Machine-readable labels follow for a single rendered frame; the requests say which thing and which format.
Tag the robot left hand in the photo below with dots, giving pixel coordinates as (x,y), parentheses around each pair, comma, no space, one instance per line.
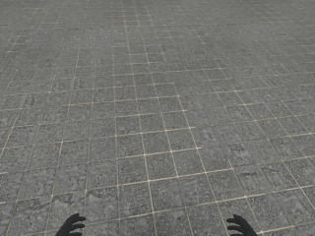
(67,227)

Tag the robot right hand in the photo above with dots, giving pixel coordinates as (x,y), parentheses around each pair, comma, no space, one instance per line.
(244,227)

